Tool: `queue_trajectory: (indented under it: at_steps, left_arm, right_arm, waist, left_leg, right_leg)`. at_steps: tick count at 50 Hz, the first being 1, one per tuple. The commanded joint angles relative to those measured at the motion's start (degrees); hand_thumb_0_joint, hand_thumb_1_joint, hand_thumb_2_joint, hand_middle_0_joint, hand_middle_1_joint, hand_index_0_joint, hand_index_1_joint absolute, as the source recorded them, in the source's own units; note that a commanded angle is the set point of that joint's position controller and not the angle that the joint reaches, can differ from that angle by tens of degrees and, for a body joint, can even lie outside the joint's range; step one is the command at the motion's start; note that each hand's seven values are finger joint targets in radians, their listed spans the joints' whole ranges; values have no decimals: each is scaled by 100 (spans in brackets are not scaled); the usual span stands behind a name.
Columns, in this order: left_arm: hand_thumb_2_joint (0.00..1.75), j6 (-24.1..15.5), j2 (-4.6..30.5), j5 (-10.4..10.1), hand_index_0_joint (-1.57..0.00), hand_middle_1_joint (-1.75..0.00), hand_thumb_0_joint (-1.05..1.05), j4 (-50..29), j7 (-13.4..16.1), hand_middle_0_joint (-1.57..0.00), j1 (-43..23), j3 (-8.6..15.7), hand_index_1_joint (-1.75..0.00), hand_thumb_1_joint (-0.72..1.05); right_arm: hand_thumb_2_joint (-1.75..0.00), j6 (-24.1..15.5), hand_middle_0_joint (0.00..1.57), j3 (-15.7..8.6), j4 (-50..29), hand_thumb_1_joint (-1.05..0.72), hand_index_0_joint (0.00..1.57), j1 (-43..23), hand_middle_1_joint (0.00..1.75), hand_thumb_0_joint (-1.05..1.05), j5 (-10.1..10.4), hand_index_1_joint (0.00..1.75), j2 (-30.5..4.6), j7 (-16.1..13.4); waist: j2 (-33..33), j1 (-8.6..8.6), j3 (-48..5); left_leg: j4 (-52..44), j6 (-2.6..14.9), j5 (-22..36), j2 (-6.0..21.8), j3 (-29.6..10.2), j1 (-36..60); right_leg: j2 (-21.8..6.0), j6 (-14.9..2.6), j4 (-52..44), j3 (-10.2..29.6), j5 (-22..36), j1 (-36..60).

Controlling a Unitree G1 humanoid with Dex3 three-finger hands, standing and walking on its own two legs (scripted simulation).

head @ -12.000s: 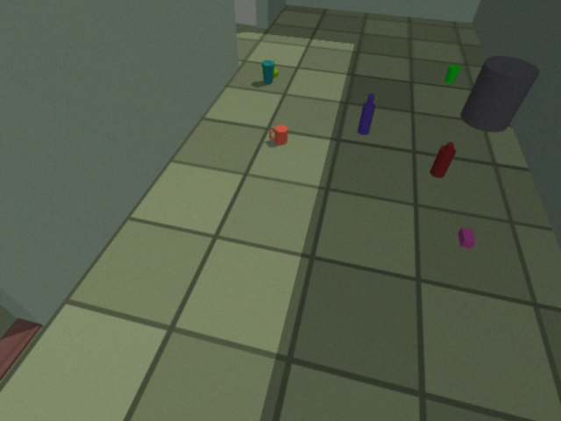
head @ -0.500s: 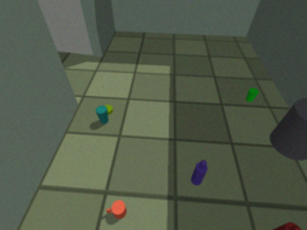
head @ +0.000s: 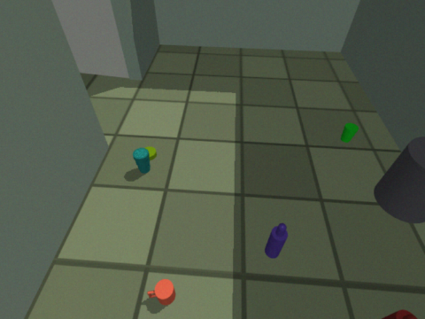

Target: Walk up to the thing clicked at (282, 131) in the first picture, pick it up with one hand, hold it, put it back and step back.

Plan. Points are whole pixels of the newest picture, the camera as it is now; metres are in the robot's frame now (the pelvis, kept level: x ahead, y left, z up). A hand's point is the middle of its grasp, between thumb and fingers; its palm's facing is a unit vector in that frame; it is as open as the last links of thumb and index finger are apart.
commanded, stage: stand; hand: left
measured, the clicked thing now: (161, 292) +0.40 +0.22 -0.74
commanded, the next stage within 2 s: walk up in 0.10 s
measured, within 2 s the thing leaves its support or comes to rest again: neither
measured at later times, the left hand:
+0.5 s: hand out of the picture +0.07 +0.30 -0.19, palm faces -0.04 -0.92 -0.38, open 7.4 cm
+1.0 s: hand out of the picture -0.06 +0.26 -0.16, palm faces -0.09 -0.91 -0.40, open 7.4 cm
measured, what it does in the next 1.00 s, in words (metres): walks backwards: left foot, then right foot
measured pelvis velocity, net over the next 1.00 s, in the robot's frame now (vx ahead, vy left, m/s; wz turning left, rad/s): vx -0.18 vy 0.01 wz -0.07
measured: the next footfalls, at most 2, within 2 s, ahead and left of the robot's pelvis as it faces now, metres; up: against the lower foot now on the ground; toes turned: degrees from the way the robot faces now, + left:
left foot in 0.48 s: -0.05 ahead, +0.15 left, +0.00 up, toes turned -1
right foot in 0.88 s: -0.14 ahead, -0.10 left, +0.00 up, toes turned -2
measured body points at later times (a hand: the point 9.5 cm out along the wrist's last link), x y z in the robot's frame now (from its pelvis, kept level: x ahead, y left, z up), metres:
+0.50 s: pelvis -0.08 +0.04 -0.04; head -0.01 +0.06 +0.40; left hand +0.07 +0.35 -0.16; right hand +0.00 -0.30 -0.14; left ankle -0.09 +0.15 -0.75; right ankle +0.00 -0.12 -0.74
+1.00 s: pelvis -0.18 +0.01 -0.03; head -0.12 -0.01 +0.42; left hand -0.06 +0.31 -0.13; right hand -0.10 -0.32 -0.15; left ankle -0.17 +0.15 -0.69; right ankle -0.18 -0.10 -0.75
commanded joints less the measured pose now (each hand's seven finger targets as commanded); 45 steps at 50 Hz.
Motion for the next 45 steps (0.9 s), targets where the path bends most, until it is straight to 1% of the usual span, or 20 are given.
queue_trajectory:
  at_steps: [1, 4, 5, 10, 14, 17, 19, 20, 22, 23, 24, 25, 26, 29, 34, 38, 41, 43, 44, 45]
  left_arm:
    - [90, -112, 1269, -24, -20, -30, 0, -331, 102, -20, -239, 225, -30, 90]
    - [90, -123, 1229, -36, -20, -30, 0, -326, 97, -20, -187, 208, -30, 90]
    - [90, -40, 1563, -124, -20, -30, 0, -457, 146, -20, -258, 468, -30, 90]
    - [90, 94, 1451, -126, -20, -30, 0, -869, 177, -20, -212, 520, -30, 90]
    - [90, 189, 1653, -93, -20, -30, 0, -1126, 178, -20, -288, 597, -30, 90]
    - [90, 228, 1898, 60, -20, -30, 0, -1430, 190, -20, -688, 670, -30, 90]
    - [90, 215, 1854, 127, -20, -30, 0, -1687, 229, -20, -1096, 668, -30, 90]
    - [90, 219, 1756, 139, -20, -30, 0, -1727, 234, -20, -1089, 629, -30, 90]
    - [90, 293, 1552, 79, -20, -30, 0, -1835, 208, -20, -974, 581, -30, 90]
    - [90, 349, 1278, 17, -20, -30, 0, -1909, 202, -20, -730, 530, -30, 90]
    - [90, 390, 1072, -7, -20, -30, 0, -1911, 221, -20, -493, 524, -30, 90]
    - [90, 424, 1214, 40, -20, -30, 0, -1932, 272, -20, -396, 573, -30, 90]
    - [90, 445, 1309, 79, -20, -30, 0, -1855, 303, -20, -615, 615, -30, 90]
    - [90, 446, 1361, -31, -20, -30, 0, -1692, 277, -20, -17, 643, -30, 90]
    - [90, 381, 1301, 63, -20, -30, 0, -2049, 205, -20, -266, 713, -30, 90]
    - [90, 342, 1209, 53, -20, -30, 0, -2164, 162, -20, -156, 730, -30, 90]
    - [90, 309, 1084, 65, -20, -30, 0, -1946, 113, -20, 449, 741, -30, 90]
    - [90, 254, 1206, 142, -20, -30, 0, -1827, 118, -20, 664, 803, -30, 90]
    - [90, 227, 1635, 196, -20, -30, 0, -1914, 105, -20, 666, 928, -30, 90]
    - [90, 253, 2146, 100, -20, -30, 0, -2037, 86, -20, 378, 1001, -30, 90]
  right_arm:
    - [-90, -112, 20, -245, -319, -90, 20, -265, 30, 0, 14, 30, -1230, -61]
    - [-90, -112, 20, -244, -301, -90, 20, -258, 30, 0, 20, 30, -1244, -54]
    - [-90, 11, 20, -359, -320, -90, 20, -372, 30, 0, 52, 30, -1465, -55]
    - [-90, 147, 20, -479, -664, -90, 20, -165, 30, 0, 129, 30, -1436, -51]
    - [-90, 269, 20, -502, -860, -90, 20, -106, 30, 0, 120, 30, -1317, -59]
    - [-90, 399, 20, -579, -966, -90, 20, 247, 30, 0, 64, 30, -1228, -11]
    - [-90, 422, 20, -661, -1047, -90, 20, 663, 30, 0, 114, 30, -1315, 19]
    - [-90, 381, 20, -676, -1028, -90, 20, 772, 30, 0, 125, 30, -1320, 18]
    - [-90, 251, 20, -673, -1025, -90, 20, 979, 30, 0, 1, 30, -1326, -22]
    - [-90, 201, 20, -761, -1104, -90, 20, 781, 30, 0, -138, 30, -1645, -55]
    - [-90, 154, 20, -828, -1270, -90, 20, 588, 30, 0, -247, 30, -1991, -72]
    - [-90, 138, 20, -882, -1441, -90, 20, 510, 30, 0, -167, 30, -2317, -67]
    - [-90, 134, 20, -880, -1496, -90, 20, 368, 30, 0, -154, 30, -2301, -94]
    - [-90, 77, 20, -762, -1707, -90, 20, -239, 30, 0, -156, 30, -1741, -249]
    - [-90, 55, 20, -784, -1704, -90, 20, 596, 30, 0, -62, 30, -1624, -339]
    - [-90, 79, 20, -790, -1852, -90, 20, 669, 30, 0, -67, 30, -1727, -348]
    - [-90, 148, 20, -767, -2016, -90, 20, 252, 30, 0, -51, 30, -1807, -295]
    - [-90, 200, 20, -682, -2042, -90, 20, 144, 30, 0, 11, 30, -1643, -259]
    - [-90, 201, 20, -617, -2099, -90, 20, 197, 30, 0, 49, 30, -1438, -236]
    - [-90, 220, 20, -611, -2145, -90, 20, -83, 30, 0, 116, 30, -1264, -311]
  waist:
    - [-40, 18, -368]
    - [-43, 38, -326]
    - [-160, 76, 340]
    - [-73, 1, -877]
    - [-456, 48, -811]
    - [-1305, -21, -392]
    - [-1304, -301, -308]
    - [-1153, -299, -389]
    - [-524, -330, -452]
    - [762, -168, -357]
    - [1274, 0, -246]
    - [1085, -116, -446]
    - [945, -221, -447]
    - [775, 275, -279]
    - [616, -168, -469]
    - [736, -266, -707]
    - [991, 29, -878]
    - [622, 157, -809]
    - [-247, 138, -668]
    - [-1760, 341, -427]
  left_leg:
    - [-266, 149, 802, 716, -564, -52]
    - [-261, 150, 787, 696, -562, -87]
    - [292, 230, 1744, 619, -609, -467]
    - [1022, 392, 2139, 610, -447, -174]
    - [2012, 375, 996, 180, -267, -447]
    - [3812, 308, -2183, -292, -330, -749]
    - [3975, 424, -2237, -1, -816, -740]
    - [3418, 382, -1900, -15, -636, -819]
    - [1343, 333, -251, 116, -430, -919]
    - [593, 531, 1093, 755, -1559, -890]
    - [417, 860, 2466, 1500, -2606, -591]
    - [476, 1513, 3038, 2082, -2910, -961]
    - [319, 1633, 2539, 2130, -3170, -1254]
    - [930, 1274, 2508, 1421, -1864, -569]
    - [1291, 1407, 3245, 1440, -1756, 545]
    - [1467, 1428, 3149, 1547, -1654, 674]
    - [1715, 1219, 2439, 1403, -1382, -157]
    - [2034, 761, 1502, 1035, -1064, -1109]
    - [2625, 369, 375, 451, -888, -2150]
    - [4103, 119, -2314, -627, -309, -2228]
  right_leg:
    - [-663, -178, -207, 564, 745, 133]
    - [-662, -163, -282, 579, 781, 128]
    - [-592, -215, 275, 586, 1871, -328]
    - [-633, -471, 902, 542, 2073, -103]
    - [-1174, -962, 801, 1089, 1901, -668]
    - [-2080, -1713, 305, 1900, 1471, -1655]
    - [-1983, -1530, 608, 1696, 1129, -2012]
    - [-1712, -1337, 966, 1435, 1241, -1754]
    - [-956, -769, 2029, 902, 729, -1296]
    - [-145, -477, 3120, 581, -150, -1640]
    - [669, -264, 3936, 683, -2449, -2411]
    - [754, -218, 4663, 1182, -2959, -2213]
    - [890, -234, 5161, 1595, -2989, -2072]
    - [756, -166, 5650, 1542, -1999, -2656]
    - [659, 107, 4764, 1274, -2113, -2657]
    - [389, 63, 3335, 888, -2065, -2153]
    - [293, -119, 1745, 440, -1308, -1012]
    - [196, -280, 749, 460, -19, -61]
    - [-647, -634, 757, 1809, 473, 237]
    - [-1889, -1731, 300, 3145, 1188, -817]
